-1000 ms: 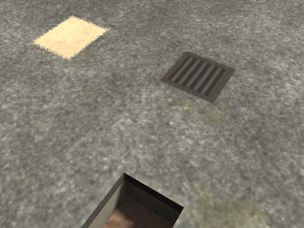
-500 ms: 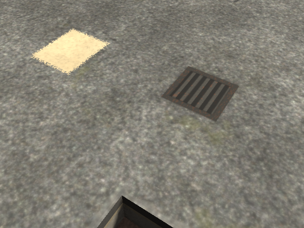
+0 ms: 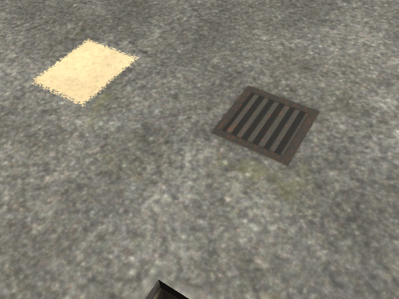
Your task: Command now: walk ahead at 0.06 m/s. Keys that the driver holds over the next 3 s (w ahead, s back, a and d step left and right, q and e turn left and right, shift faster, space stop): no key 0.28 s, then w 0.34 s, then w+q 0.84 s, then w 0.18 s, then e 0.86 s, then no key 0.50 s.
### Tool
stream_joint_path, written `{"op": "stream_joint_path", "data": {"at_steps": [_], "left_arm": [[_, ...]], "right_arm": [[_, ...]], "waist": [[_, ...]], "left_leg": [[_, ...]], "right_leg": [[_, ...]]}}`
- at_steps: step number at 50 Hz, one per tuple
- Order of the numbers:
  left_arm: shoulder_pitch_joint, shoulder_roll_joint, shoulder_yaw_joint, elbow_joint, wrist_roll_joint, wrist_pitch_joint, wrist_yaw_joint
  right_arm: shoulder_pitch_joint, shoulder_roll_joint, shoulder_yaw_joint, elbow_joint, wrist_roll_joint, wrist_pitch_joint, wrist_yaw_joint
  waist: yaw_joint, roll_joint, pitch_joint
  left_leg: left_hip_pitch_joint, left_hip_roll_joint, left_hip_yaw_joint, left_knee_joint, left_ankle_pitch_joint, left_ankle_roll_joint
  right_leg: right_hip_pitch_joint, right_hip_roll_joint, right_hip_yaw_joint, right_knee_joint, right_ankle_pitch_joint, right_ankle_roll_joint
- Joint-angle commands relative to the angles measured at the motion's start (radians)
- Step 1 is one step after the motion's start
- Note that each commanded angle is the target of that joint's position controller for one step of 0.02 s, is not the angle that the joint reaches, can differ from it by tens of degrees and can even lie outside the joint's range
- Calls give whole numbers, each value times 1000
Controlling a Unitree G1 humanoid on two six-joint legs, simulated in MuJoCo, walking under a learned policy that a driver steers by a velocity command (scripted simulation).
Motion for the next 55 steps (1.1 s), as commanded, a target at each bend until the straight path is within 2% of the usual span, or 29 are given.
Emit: {"op": "stream_joint_path", "data": {"at_steps": [1, 2, 5, 9, 10, 12, 14, 17, 21, 24, 26, 28, 32, 33, 34, 35, 36, 37, 38, 40, 41, 42, 44, 45, 47, 50, 52, 54, 55], "left_arm": [[-62, 120, 14, -39, 11, 6, 3], [-60, 119, 14, -31, 21, 14, 3], [-54, 122, 13, -17, 13, 25, 15], [-34, 108, 7, 16, -21, 43, 28], [-34, 120, 14, 16, -4, 34, 29], [37, 117, 20, 5, -6, 37, 34], [25, 119, 26, -3, -9, 44, 40], [42, 123, 37, 14, -19, 46, 41], [-34, 91, 37, -13, -30, 0, 23], [-54, 114, 44, -33, -52, -24, 4], [-53, 111, 42, -42, -60, -31, -5], [-46, 105, 39, -43, -49, -30, -12], [142, 135, 60, 15, -36, -30, -4], [268, 177, 83, 48, -37, -33, 2], [430, 275, 112, 80, -27, -40, 8], [452, 303, 110, 84, -14, -63, 2], [341, 246, 90, 59, -18, -80, 3], [248, 184, 73, 30, -28, -89, 2], [200, 146, 62, 19, -31, -92, 1], [247, 99, 47, 34, 1, -93, 1], [261, 62, 33, 56, -4, -106, 9], [269, 100, 34, 51, 1, -116, 11], [281, 154, 55, 45, 1, -114, 41], [315, 154, 59, 51, 1, -108, 52], [374, 141, 62, 56, -6, -101, 67], [443, 95, 54, 67, -6, -85, 57], [454, 103, 59, 56, -11, -79, 60], [470, 105, 56, 33, 0, -56, 79], [495, 84, 48, 3, -2, -61, 81]], "right_arm": [[102, -69, -26, 3, -6, 41, -21], [118, -62, -26, 11, -18, 43, -22], [98, -31, -19, 8, -27, 43, -18], [82, -43, -13, 5, -43, 33, 1], [125, -52, -12, 30, -60, 29, 14], [47, -139, -25, 14, -24, 16, 23], [-17, -115, -20, 2, -16, -6, 21], [6, -117, -31, -4, 5, -24, 14], [68, -181, -68, -13, 15, -40, 4], [122, -154, -72, -16, 16, -54, 10], [119, -164, -76, -36, 31, -58, 22], [94, -178, -82, -54, 36, -58, 34], [38, -194, -87, -78, 54, -63, 43], [33, -161, -77, -80, 43, -68, 45], [-27, -97, -62, -122, 30, -75, 43], [-23, -81, -61, -156, 13, -89, 31], [-20, -132, -78, -163, 44, -99, 28], [5, -147, -83, -152, 64, -102, 28], [22, -135, -84, -141, 58, -100, 23], [35, -89, -83, -121, 43, -84, 42], [-16, -102, -97, -142, 60, -80, 52], [-44, -93, -100, -154, 70, -72, 53], [-108, -65, -94, -183, 55, -65, 54], [-129, -47, -90, -198, 42, -59, 56], [-103, -44, -87, -205, 50, -32, 43], [-169, -52, -72, -250, 40, -31, 32], [-266, -80, -64, -298, 48, -49, 41], [-308, -26, -36, -333, 22, -59, 72], [-308, 0, -31, -332, 38, -65, 87]], "waist": [[-31, -143, -88], [-38, -145, -112], [-32, -152, -120], [-41, -91, -21], [-31, -109, -37], [43, 109, 28], [57, 78, 23], [37, 2, 11], [-17, 91, 69], [-36, 70, 68], [-34, 81, 60], [-23, 78, 66], [84, 55, 3], [143, 11, -70], [204, -163, -122], [181, -199, -170], [120, -135, -74], [80, -151, 9], [54, -130, 36], [54, -99, 21], [40, -69, 42], [35, -99, 55], [42, -82, 92], [53, -71, 82], [32, -119, 111], [19, -70, 216], [40, -63, 247], [60, -41, 215], [92, -24, 197]], "left_leg": [[-34, 59, -31, -2, 45, -6], [27, 52, -18, -1, 81, -8], [95, 42, 10, -114, 148, -8], [111, 42, 10, -457, 364, 38], [165, 72, -7, -413, 408, 42], [-55, 84, -74, -624, 271, 82], [-99, 84, -73, -694, 255, 68], [-16, 83, -99, -749, 101, 95], [179, 265, -273, -836, 30, 228], [378, 327, -280, -802, 269, 259], [377, 311, -225, -794, 287, 246], [278, 279, -179, -791, 285, 237], [12, 186, -65, -619, 498, 191], [-46, 131, -20, -462, 583, 159], [-268, 19, 72, -125, 495, 78], [-398, -34, -61, 155, 102, 73], [-475, 24, -161, 244, 129, 111], [-478, 72, -143, 247, 193, 133], [-455, 104, -146, 216, 257, 136], [-406, 114, -74, 235, 313, 121], [-446, 141, -146, 205, 343, 122], [-479, 124, -124, 174, 350, 118], [-486, 95, -107, -4, 521, 73], [-511, 90, -107, -13, 565, 58], [-594, 75, -139, 61, 518, 50], [-813, 63, -135, 167, 409, 91], [-716, 17, -46, -54, 526, 109], [-486, 19, 80, -216, 743, 98], [-389, -9, 151, -273, 804, 103]], "right_leg": [[48, -244, 275, -258, -126, -138], [17, -241, 266, -267, -128, -141], [-6, -211, 215, -292, -217, -142], [-11, -150, 170, -247, -350, -61], [-33, -187, 193, -191, -194, -92], [125, -81, 82, -154, -206, -36], [240, -84, 85, -120, -91, -39], [186, -41, 50, -99, -264, -49], [-97, -35, 22, 109, -205, -46], [-307, -92, 72, 246, -313, -61], [-288, -96, 46, 236, -325, -54], [-182, -80, 9, 197, -285, -50], [266, 33, -102, 42, -162, -52], [444, 8, -49, -3, -156, -73], [637, -208, 276, -146, -299, -163], [636, -387, 665, -295, -466, -251], [526, -425, 652, -329, -579, -254], [451, -378, 521, -341, -524, -206], [398, -341, 415, -344, -412, -163], [371, -281, 212, -327, -98, -123], [400, -294, 178, -310, 5, -84], [421, -267, 130, -321, 15, -64], [371, -225, 43, -354, -39, -52], [401, -237, 47, -349, -58, -61], [426, -270, 65, -352, -113, -80], [535, -311, 14, -374, 14, -40], [483, -242, -84, -430, 87, 18], [330, -187, -228, -431, 218, 29], [298, -174, -241, -473, 212, -12]]}}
